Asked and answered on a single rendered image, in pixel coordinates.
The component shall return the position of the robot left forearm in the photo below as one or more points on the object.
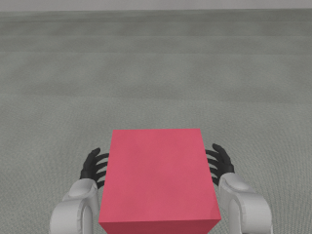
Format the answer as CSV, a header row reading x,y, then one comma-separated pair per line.
x,y
79,206

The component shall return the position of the robot right forearm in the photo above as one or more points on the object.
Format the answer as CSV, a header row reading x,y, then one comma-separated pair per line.
x,y
248,212

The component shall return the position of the robot left hand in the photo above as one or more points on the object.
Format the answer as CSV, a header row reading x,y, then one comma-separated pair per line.
x,y
90,167

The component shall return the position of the robot right hand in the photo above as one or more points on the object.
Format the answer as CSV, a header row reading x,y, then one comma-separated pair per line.
x,y
222,162

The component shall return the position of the carton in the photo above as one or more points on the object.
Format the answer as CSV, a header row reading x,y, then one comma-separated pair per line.
x,y
158,181

